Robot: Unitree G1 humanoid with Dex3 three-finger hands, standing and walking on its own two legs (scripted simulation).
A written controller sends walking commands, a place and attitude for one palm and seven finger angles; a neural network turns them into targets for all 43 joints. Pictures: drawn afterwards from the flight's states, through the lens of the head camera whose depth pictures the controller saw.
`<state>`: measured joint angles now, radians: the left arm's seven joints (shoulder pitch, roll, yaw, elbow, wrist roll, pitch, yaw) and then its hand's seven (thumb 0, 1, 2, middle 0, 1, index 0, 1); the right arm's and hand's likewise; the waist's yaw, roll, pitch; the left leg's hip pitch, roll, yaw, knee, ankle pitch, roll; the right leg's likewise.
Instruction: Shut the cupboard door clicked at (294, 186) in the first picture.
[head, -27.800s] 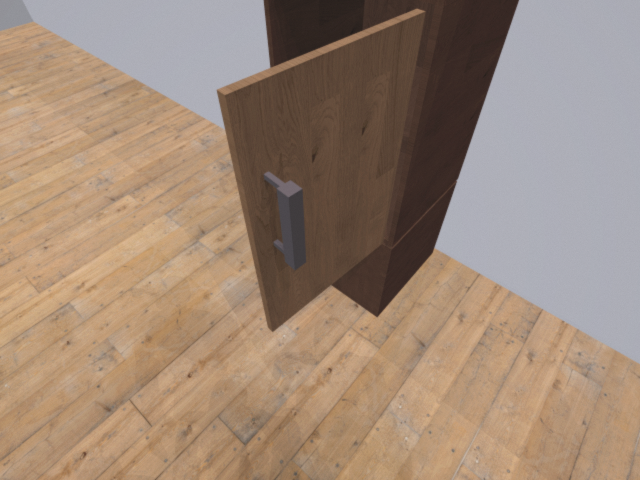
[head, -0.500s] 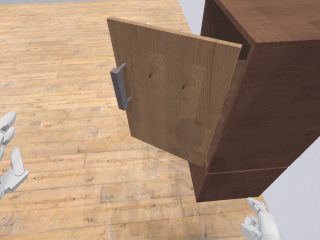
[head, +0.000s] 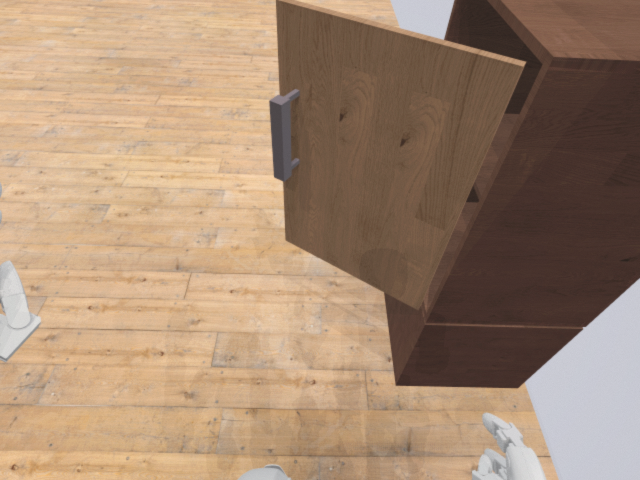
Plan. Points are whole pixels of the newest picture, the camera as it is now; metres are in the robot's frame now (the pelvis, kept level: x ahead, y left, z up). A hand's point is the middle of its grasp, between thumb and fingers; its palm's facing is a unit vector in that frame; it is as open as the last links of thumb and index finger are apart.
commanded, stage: step back with the hand held close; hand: left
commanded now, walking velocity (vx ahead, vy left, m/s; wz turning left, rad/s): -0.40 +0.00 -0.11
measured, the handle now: (288, 136) +0.72 +0.11 +0.04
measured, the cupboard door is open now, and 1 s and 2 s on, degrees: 58 58 58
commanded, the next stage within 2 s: stop stepping back and stand still in 0.42 s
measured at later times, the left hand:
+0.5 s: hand out of the picture +0.12 +0.27 +0.19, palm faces +0.38 -0.84 -0.39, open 7.4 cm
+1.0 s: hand out of the picture +0.01 +0.31 +0.20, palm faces +0.25 -0.87 -0.42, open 7.4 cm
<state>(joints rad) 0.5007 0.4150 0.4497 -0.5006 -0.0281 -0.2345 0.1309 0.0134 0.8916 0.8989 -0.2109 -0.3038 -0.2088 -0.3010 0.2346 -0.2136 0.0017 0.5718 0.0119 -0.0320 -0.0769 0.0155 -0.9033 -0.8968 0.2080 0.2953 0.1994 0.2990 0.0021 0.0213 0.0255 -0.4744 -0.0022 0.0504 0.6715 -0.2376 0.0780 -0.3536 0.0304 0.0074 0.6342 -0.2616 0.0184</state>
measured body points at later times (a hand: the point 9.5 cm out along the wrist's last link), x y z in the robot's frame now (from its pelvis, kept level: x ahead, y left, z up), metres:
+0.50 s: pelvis -0.11 +0.02 +0.00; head -0.08 +0.05 +0.45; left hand +0.09 +0.31 +0.21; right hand +0.08 -0.21 -0.06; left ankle +0.09 +0.09 -0.72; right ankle -0.23 -0.11 -0.72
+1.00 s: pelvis -0.21 +0.09 +0.00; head -0.22 +0.14 +0.45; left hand -0.01 +0.36 +0.22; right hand -0.10 -0.16 -0.06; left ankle -0.05 +0.13 -0.67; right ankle -0.22 +0.01 -0.72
